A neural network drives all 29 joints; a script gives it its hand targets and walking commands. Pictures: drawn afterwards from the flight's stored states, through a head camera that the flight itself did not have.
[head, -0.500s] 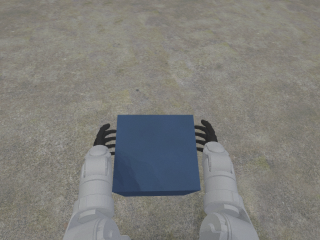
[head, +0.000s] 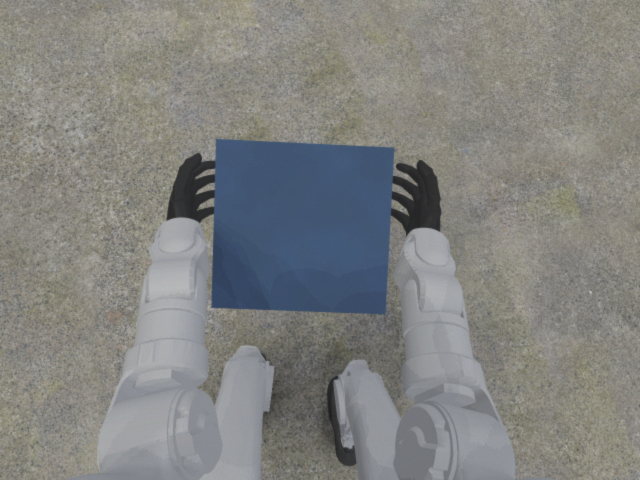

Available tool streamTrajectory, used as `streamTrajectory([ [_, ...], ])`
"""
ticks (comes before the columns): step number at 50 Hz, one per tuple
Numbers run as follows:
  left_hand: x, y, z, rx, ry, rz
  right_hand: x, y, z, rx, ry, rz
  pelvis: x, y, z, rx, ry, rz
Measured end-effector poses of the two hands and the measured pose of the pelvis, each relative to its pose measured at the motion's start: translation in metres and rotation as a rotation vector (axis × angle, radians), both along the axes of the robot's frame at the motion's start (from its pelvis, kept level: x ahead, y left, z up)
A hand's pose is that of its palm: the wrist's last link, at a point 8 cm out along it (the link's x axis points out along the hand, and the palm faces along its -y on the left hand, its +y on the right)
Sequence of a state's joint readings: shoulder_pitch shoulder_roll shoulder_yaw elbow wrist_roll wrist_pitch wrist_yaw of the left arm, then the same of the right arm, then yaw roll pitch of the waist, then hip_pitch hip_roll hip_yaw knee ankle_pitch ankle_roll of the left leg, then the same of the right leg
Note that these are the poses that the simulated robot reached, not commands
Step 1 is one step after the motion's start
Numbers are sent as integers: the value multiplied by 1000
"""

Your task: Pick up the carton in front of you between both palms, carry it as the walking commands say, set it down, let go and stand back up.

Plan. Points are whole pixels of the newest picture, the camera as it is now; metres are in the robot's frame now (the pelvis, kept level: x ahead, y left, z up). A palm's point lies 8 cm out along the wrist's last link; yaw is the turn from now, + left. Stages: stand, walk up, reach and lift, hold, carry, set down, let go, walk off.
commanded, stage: set down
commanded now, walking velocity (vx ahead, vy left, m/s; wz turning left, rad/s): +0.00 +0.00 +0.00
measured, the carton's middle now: (303, 227) +0.44 +0.03 -0.17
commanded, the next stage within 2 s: none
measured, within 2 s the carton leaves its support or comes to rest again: rests again in 1.76 s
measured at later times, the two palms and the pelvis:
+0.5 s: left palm (206, 233) +0.44 +0.18 -0.24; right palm (380, 238) +0.44 -0.11 -0.22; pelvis -0.02 +0.01 -0.13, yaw -3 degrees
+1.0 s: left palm (216, 241) +0.46 +0.19 -0.39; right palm (359, 248) +0.46 -0.10 -0.38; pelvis -0.04 +0.00 -0.24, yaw -4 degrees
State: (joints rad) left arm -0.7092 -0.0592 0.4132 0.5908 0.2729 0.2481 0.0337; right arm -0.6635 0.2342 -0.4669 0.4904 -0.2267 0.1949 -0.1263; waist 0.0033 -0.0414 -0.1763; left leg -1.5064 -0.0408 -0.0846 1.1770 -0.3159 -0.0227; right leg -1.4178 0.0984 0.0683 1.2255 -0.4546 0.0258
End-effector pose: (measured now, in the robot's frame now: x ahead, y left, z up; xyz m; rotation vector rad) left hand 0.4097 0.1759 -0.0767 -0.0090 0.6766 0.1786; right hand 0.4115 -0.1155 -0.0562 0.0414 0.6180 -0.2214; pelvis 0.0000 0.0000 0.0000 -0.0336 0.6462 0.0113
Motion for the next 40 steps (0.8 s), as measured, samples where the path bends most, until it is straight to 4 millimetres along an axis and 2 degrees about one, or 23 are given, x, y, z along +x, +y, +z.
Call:
streamTrajectory([
  [18,19,7,-118,26,38,-13,20,8,-115,-28,30,8,-17,9,-97,-21,138,-16],
  [40,42,14,-256,53,70,-41,40,14,-258,-27,60,21,-38,5,-199,-22,149,-40],
])
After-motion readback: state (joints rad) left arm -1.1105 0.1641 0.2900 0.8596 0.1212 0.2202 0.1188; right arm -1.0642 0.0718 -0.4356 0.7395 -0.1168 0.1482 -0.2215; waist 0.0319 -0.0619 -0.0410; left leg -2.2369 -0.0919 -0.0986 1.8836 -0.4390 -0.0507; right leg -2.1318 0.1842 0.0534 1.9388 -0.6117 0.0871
